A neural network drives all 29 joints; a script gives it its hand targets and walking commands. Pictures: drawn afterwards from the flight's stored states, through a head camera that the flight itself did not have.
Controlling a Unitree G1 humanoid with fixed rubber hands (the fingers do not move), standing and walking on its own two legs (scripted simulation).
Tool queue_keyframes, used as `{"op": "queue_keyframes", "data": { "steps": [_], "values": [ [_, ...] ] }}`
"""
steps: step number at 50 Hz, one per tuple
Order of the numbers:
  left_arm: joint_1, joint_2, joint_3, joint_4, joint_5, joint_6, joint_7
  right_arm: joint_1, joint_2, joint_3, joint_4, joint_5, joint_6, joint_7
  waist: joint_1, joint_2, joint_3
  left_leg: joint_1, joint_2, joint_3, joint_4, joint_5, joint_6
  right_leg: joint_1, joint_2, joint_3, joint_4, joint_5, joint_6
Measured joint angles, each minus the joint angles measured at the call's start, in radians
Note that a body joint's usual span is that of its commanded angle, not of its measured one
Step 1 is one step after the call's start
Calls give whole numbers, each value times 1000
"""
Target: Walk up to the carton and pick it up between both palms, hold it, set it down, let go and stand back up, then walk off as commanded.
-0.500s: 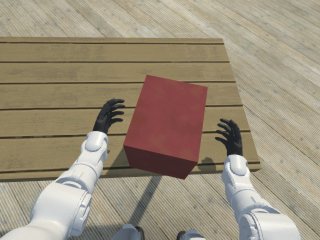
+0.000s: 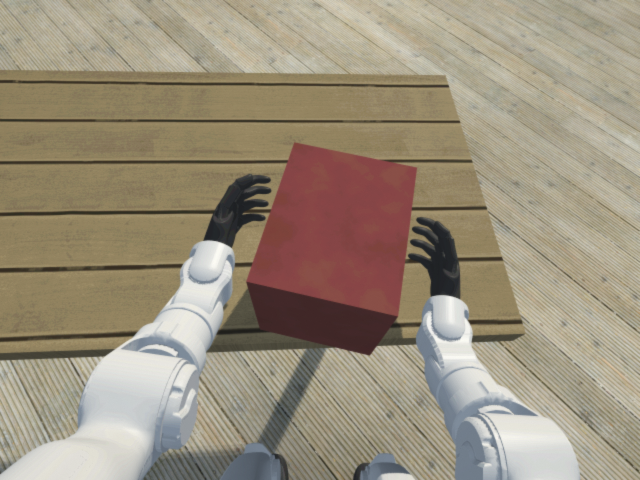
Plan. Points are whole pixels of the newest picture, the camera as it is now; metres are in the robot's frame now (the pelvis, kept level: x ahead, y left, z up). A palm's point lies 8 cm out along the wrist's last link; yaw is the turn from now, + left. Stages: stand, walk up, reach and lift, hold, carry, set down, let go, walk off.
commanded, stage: reach and lift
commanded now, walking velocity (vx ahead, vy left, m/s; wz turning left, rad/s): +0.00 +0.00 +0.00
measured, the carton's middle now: (333, 253) +0.43 -0.01 -0.04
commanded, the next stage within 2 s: none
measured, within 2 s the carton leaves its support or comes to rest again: neither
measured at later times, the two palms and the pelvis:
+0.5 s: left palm (235, 236) +0.43 +0.12 +0.00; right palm (429, 285) +0.38 -0.13 -0.02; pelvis +0.01 +0.00 +0.00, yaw +0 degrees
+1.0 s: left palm (236, 237) +0.43 +0.12 +0.00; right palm (428, 286) +0.37 -0.13 -0.02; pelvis +0.01 +0.01 +0.00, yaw +0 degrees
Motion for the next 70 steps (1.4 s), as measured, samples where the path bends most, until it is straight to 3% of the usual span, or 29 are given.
{"op": "queue_keyframes", "data": {
  "steps": [3,11,15,28,70],
  "values": [
    [-6,-18,5,0,25,5,0,-13,22,-25,2,-35,2,0,0,0,0,0,0,0,0,0,0,0,0,0,0,0,1],
    [-8,-67,174,8,129,-10,10,-20,86,-209,2,-190,-32,-38,0,0,6,0,0,0,0,0,0,1,0,0,-1,0,2],
    [-12,-72,205,32,163,-40,10,-20,100,-263,15,-222,-58,-44,0,0,6,2,0,0,0,-2,0,4,0,0,-4,0,2],
    [-13,-80,205,61,166,-95,22,-20,100,-284,47,-213,-110,-45,0,0,31,27,0,0,0,-12,0,34,0,0,-15,-4,4],
    [-13,-86,172,68,143,-118,47,-19,100,-255,53,-154,-120,-57,0,0,36,27,0,-2,0,-13,0,38,1,0,-25,1,7]
  ]
}}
